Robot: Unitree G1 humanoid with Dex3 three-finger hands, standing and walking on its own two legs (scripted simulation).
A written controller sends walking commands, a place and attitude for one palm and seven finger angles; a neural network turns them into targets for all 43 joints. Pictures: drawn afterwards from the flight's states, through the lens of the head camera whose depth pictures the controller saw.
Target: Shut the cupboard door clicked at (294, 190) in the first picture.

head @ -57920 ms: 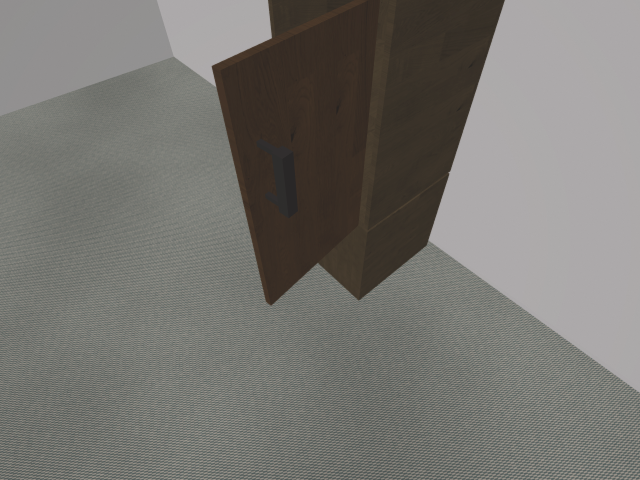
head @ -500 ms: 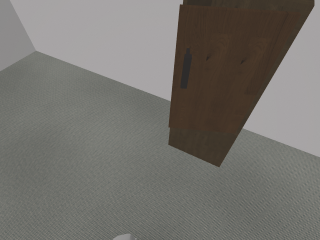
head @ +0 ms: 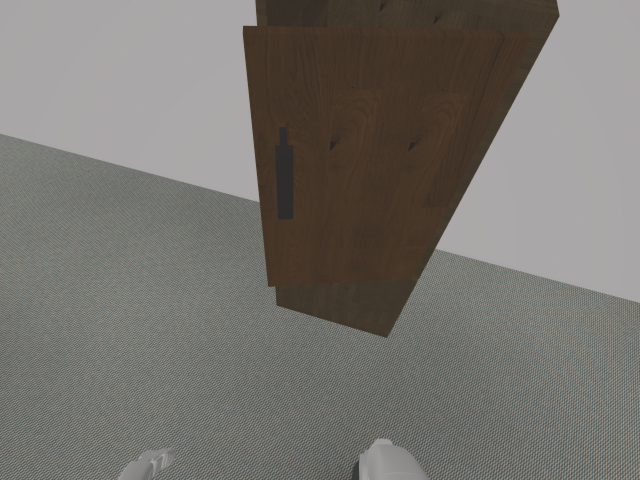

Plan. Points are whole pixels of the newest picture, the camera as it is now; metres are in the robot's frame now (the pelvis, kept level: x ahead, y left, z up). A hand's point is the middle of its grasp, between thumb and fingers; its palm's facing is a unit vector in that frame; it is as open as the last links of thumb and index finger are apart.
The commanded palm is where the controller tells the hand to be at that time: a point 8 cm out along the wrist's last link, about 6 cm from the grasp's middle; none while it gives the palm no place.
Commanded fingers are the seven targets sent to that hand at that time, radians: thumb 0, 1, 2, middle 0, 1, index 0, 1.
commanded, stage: come to a stop and stand still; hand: left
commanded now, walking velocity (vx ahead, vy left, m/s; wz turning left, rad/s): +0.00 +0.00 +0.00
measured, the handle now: (284, 174) +0.52 +0.05 +0.05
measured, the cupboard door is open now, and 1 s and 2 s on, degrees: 22 22 22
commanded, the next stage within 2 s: look again from close up in 1.02 s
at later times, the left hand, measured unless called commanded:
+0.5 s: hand out of the picture +0.12 +0.17 -0.17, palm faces +0.09 -0.96 -0.27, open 7.3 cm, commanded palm none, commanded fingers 0.00 0.90 0.90 -0.20 -0.30 -0.20 -0.30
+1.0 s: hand out of the picture +0.04 +0.16 -0.17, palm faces +0.06 -0.98 -0.18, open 7.3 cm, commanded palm none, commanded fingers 0.00 0.90 0.90 -0.20 -0.30 -0.20 -0.30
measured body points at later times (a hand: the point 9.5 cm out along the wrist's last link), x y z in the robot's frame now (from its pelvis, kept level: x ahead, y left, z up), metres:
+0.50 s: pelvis +0.06 -0.04 +0.00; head +0.11 -0.04 +0.45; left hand +0.12 +0.22 -0.14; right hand +0.21 -0.28 -0.14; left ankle +0.04 +0.09 -0.70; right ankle +0.10 -0.15 -0.74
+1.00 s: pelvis +0.05 -0.01 +0.00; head +0.05 -0.01 +0.45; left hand +0.03 +0.21 -0.16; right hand +0.08 -0.24 -0.15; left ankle +0.04 +0.10 -0.74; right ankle +0.04 -0.13 -0.74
